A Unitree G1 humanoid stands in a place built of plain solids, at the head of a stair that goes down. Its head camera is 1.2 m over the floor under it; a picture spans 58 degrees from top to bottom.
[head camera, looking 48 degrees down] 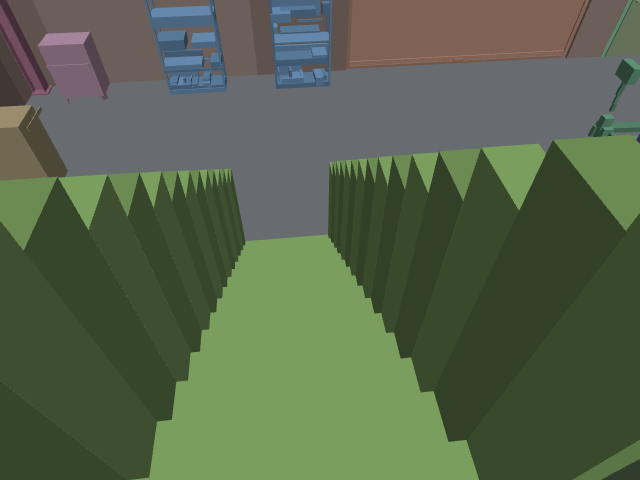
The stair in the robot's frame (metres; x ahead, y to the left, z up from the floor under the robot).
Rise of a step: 0.18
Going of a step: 0.23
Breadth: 1.03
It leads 6 degrees to the left of straight ahead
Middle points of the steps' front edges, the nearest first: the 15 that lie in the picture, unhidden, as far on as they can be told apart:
0.37 0.05 -0.18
0.60 0.08 -0.35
0.82 0.10 -0.53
1.05 0.13 -0.71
1.27 0.15 -0.89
1.50 0.18 -1.06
1.72 0.20 -1.24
1.95 0.23 -1.42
2.17 0.25 -1.60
2.39 0.28 -1.77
2.62 0.30 -1.95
2.84 0.32 -2.13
3.07 0.35 -2.31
3.29 0.37 -2.48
3.52 0.40 -2.66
